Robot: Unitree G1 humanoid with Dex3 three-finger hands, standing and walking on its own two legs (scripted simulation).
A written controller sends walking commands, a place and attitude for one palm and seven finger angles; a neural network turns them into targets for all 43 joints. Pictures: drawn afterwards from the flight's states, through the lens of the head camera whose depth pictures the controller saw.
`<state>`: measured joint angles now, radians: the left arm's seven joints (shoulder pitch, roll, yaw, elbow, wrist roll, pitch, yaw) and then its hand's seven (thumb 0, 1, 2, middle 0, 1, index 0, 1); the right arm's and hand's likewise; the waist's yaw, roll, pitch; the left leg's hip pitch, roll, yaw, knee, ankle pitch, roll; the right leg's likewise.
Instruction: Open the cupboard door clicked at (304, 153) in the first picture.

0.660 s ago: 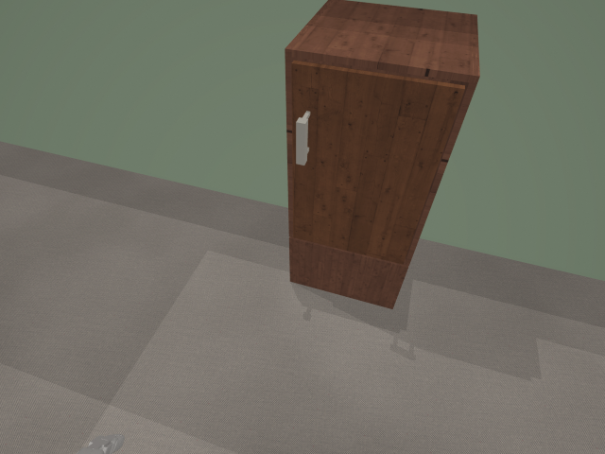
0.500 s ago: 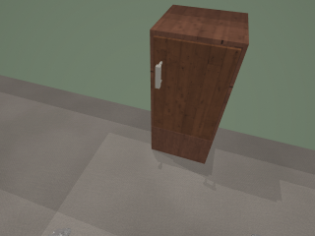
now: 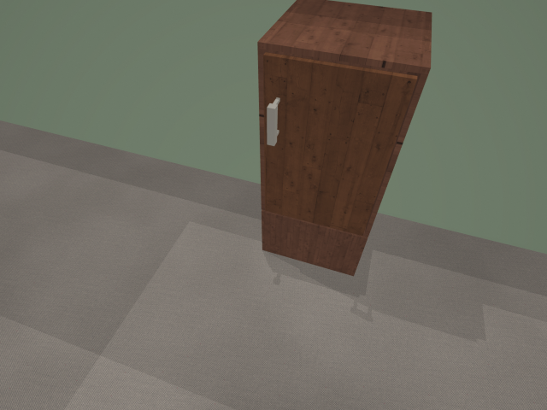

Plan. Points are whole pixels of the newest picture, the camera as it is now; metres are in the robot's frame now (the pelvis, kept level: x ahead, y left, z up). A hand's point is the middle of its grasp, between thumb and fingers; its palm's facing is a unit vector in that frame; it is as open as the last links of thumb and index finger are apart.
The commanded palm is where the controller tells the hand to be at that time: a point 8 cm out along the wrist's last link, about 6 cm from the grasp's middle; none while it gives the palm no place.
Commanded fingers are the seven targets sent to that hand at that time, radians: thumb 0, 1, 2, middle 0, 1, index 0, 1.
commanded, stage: stand and wait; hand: left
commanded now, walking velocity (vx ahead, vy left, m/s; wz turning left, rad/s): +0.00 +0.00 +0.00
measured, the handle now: (274, 121) +0.85 +0.05 -0.05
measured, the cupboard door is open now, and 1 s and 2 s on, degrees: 0 0 0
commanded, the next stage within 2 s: look at it before walking up in 0.16 s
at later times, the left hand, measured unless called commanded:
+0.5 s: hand out of the picture +0.07 +0.23 -0.16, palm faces -0.03 -0.95 -0.31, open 7.4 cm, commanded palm none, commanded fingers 0.00 0.90 0.90 -0.20 -0.30 -0.20 -0.30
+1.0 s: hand out of the picture +0.07 +0.23 -0.16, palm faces -0.03 -0.95 -0.31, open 7.4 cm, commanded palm none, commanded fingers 0.00 0.90 0.90 -0.20 -0.30 -0.20 -0.30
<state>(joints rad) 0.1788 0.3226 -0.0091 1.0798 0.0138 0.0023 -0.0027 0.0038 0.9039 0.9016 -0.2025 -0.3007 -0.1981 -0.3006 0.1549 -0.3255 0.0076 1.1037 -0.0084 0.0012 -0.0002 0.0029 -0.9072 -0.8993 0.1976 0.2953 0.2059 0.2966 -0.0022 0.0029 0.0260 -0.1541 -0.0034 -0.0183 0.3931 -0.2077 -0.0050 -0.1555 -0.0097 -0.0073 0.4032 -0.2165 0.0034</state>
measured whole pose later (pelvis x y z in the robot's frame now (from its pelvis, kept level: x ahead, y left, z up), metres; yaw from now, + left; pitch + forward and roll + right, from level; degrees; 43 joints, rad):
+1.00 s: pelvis +0.01 -0.01 +0.00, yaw -1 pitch -1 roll +0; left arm 0.18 0.30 0.00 1.08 0.01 0.00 0.00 0.00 0.90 0.90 -0.20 -0.30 -0.20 -0.30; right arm 0.14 -0.30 0.01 1.11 -0.01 0.00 -0.01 0.00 -0.91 -0.90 0.20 0.30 0.21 0.30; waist 0.01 0.01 0.02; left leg -0.13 0.02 0.00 0.36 -0.21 -0.02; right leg -0.14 0.01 0.01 0.37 -0.21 -0.01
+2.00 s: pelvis +0.04 -0.01 +0.00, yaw -13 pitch -1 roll +0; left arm 0.39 0.13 0.04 1.05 0.03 -0.05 0.01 0.00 0.92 0.90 -0.20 -0.30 -0.20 -0.30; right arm 0.36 -0.18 -0.05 1.12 -0.03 0.02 0.02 0.00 -0.91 -0.90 0.20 0.29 0.20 0.30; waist 0.00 0.04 -0.03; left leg -0.46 0.08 0.08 1.00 -0.33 0.00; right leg -0.07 -0.01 -0.09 0.40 -0.32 -0.02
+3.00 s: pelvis +0.25 +0.04 -0.02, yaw -12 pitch +0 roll +0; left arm 0.15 0.18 0.07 0.98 0.02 0.04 0.03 0.00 0.91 0.90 -0.20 -0.30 -0.20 -0.30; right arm 0.22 -0.15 -0.06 1.03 -0.01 0.02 -0.03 0.00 -0.91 -0.90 0.19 0.29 0.20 0.30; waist -0.01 -0.05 0.07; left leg -0.25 0.01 0.06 0.61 -0.35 0.00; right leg -0.43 -0.08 -0.08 0.63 -0.25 0.01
